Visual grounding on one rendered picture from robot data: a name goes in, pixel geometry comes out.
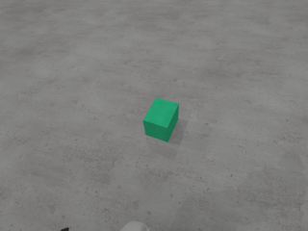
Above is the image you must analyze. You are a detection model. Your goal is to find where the left robot thigh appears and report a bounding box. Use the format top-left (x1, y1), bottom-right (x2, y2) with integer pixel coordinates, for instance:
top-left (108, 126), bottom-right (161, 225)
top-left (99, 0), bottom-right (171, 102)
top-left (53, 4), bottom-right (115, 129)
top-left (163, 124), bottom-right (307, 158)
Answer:
top-left (120, 221), bottom-right (150, 231)

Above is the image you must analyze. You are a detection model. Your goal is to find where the carton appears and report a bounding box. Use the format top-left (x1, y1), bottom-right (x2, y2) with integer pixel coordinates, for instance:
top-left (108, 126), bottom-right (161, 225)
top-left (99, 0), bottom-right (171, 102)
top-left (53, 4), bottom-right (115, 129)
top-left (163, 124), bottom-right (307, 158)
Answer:
top-left (142, 97), bottom-right (179, 142)

